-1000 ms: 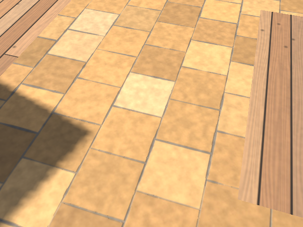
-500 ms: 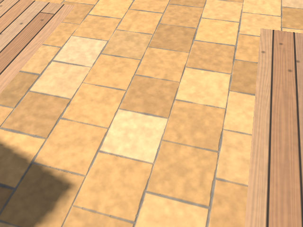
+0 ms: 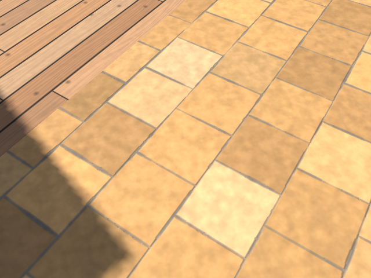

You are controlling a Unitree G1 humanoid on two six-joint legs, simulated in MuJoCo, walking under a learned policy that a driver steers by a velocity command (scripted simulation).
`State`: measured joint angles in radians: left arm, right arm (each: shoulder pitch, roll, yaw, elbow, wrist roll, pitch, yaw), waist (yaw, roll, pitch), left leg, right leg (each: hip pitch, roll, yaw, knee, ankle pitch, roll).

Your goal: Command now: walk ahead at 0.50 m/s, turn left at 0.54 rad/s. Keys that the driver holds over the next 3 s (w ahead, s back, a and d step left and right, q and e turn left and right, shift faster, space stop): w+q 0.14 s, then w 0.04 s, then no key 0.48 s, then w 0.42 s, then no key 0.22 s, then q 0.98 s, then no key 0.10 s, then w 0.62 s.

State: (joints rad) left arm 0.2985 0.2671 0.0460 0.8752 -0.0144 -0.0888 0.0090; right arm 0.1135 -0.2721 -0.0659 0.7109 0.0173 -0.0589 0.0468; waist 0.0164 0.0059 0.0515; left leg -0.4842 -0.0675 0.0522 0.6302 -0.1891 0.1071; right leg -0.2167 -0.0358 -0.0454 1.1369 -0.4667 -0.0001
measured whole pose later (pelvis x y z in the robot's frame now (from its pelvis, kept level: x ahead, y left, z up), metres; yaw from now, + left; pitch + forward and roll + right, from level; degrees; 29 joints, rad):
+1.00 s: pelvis +0.36 -0.03 +0.01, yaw +12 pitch +2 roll +0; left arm 0.17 0.28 0.06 0.82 -0.02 -0.09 -0.03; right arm 0.39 -0.26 -0.07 0.83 0.02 -0.03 -0.02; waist -0.03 0.02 -0.03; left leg -0.19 0.05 -0.06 0.54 -0.37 -0.03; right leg -0.29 0.02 -0.05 0.52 -0.25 -0.06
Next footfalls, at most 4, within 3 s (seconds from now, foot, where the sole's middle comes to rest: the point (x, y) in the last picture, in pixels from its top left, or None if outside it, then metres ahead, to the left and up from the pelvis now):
0.38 right None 0.43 -0.11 -0.75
0.70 left None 0.31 0.13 -0.75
1.36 left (157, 220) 0.64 0.15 -0.75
1.78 right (218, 220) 0.64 -0.08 -0.75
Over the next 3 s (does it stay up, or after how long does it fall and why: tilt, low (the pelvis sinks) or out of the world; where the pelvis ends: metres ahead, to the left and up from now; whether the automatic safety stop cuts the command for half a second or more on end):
stays up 0.66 0.12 0.03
